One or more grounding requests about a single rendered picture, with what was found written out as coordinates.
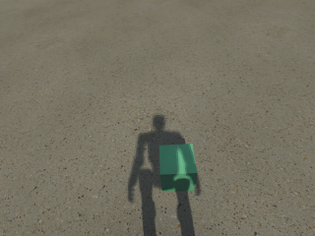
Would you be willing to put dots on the carton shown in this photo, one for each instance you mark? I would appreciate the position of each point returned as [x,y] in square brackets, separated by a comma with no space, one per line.
[177,168]

